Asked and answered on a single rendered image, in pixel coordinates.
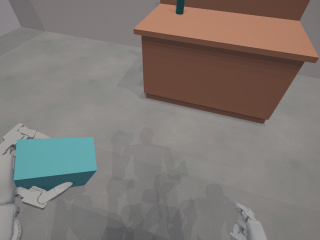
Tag robot left hand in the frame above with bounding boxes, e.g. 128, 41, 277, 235
0, 123, 73, 210

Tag robot left forearm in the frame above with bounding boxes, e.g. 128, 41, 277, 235
0, 203, 23, 240

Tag robot right hand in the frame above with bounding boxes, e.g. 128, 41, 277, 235
230, 202, 268, 240

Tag table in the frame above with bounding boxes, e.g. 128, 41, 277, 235
133, 0, 319, 124

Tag sponge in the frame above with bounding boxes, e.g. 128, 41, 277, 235
14, 137, 97, 191

